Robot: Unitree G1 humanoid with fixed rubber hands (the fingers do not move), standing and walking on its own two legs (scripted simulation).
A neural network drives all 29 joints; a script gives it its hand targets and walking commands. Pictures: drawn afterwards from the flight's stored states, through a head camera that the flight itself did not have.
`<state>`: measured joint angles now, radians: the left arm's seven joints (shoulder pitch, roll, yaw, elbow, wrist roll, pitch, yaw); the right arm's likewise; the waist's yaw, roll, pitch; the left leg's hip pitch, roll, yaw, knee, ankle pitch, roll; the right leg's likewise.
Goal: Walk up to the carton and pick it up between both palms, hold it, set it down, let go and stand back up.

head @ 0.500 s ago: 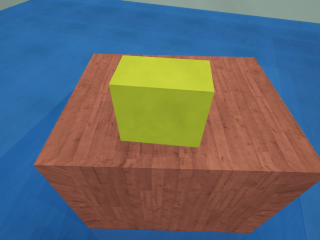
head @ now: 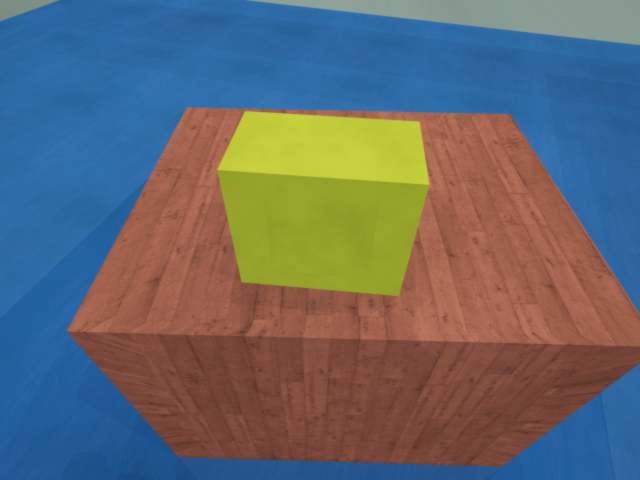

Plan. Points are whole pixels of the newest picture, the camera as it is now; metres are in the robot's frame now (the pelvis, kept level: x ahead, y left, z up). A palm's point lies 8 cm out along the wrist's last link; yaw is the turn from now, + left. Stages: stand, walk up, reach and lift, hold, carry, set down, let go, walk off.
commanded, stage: stand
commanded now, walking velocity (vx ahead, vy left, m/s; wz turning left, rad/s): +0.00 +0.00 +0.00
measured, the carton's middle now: (324, 207) +0.55 -0.02 +0.05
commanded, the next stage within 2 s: none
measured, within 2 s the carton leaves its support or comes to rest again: neither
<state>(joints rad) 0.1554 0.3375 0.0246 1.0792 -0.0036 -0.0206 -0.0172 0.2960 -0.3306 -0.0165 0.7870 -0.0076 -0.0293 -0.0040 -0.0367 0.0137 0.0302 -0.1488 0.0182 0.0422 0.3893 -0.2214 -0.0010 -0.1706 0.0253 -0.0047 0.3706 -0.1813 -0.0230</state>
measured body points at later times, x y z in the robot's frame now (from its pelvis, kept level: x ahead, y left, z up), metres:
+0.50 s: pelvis +0.00 +0.00 +0.00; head +0.00 -0.01 +0.45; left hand +0.08 +0.30 -0.13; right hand +0.07 -0.29 -0.12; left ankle -0.01 +0.12 -0.75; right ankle +0.01 -0.11 -0.75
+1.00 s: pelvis +0.00 +0.00 +0.00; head +0.02 -0.01 +0.45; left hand +0.09 +0.30 -0.13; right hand +0.07 -0.29 -0.12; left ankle -0.01 +0.12 -0.75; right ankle +0.01 -0.11 -0.75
